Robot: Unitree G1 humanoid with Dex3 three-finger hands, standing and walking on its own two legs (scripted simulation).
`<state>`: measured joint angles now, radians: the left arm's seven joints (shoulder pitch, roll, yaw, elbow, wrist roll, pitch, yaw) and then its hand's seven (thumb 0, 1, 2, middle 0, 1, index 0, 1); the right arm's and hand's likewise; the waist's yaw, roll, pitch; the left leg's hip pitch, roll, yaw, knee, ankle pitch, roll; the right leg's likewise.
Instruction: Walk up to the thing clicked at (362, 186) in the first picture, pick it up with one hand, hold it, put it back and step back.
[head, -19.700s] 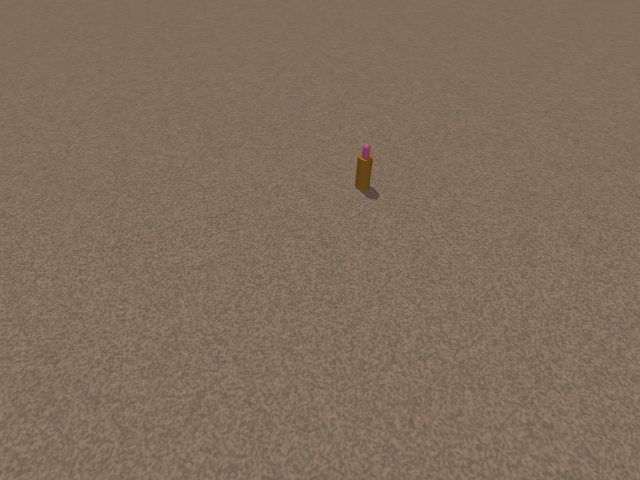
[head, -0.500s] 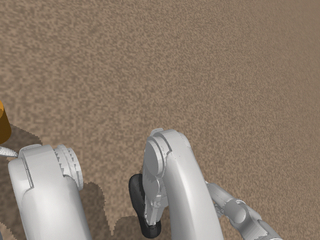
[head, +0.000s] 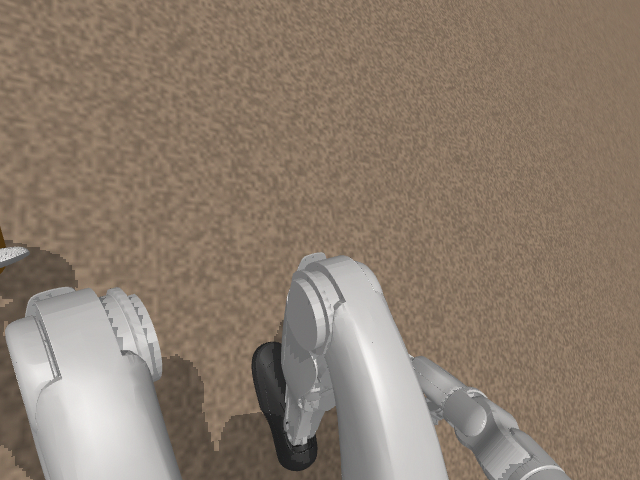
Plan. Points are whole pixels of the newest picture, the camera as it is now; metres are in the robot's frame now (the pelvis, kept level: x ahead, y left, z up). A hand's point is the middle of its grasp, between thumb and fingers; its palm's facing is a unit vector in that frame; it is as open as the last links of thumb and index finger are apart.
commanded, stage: close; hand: left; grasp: from the side
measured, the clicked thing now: out of the picture +0.41 +0.29 -0.16
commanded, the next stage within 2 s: settle in 0.34 s
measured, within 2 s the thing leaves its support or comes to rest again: leaves its support in 0.66 s
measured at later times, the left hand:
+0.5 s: hand out of the picture +0.40 +0.29 -0.15, palm faces +0.32 -0.95 +0.01, open 10.0 cm
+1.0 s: hand out of the picture +0.38 +0.30 -0.08, palm faces +0.29 -0.96 -0.03, open 10.2 cm
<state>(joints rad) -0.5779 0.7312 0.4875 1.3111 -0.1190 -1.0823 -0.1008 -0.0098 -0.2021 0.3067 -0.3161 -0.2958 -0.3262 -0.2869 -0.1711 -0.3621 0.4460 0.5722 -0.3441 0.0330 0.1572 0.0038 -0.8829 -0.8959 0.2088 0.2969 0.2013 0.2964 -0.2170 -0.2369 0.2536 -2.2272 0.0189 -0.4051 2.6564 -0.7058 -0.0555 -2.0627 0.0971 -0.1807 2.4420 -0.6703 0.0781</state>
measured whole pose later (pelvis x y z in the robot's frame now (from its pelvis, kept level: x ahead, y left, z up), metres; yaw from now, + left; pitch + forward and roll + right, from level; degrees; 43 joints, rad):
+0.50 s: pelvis +0.00 +0.00 +0.00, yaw +0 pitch +13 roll -16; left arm -0.55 0.71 0.46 1.28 -0.12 -1.09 -0.07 0.01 0.01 0.59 -0.67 -0.69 -0.62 -0.66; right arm -0.18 -0.36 0.45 0.57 -0.34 0.03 0.16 0.00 -0.88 -0.89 0.21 0.30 0.20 0.30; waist -0.21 -0.24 0.26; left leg -2.22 0.02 -0.41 2.66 -0.70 -0.05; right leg -2.06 0.10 -0.19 2.44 -0.66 0.07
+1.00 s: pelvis +0.00 +0.00 +0.01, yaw +2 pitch +18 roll -15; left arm -0.47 0.61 0.40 0.96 -0.12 -0.90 -0.11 0.03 -0.30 0.93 -0.74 -1.00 -0.69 -0.95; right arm -0.08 -0.33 0.30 0.60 -0.25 0.06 0.17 0.00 -0.90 -0.90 0.21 0.30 0.20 0.30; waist -0.15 -0.15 0.13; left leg -2.25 0.02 -0.34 2.59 -0.69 -0.04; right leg -2.09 0.07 -0.15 2.42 -0.68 0.06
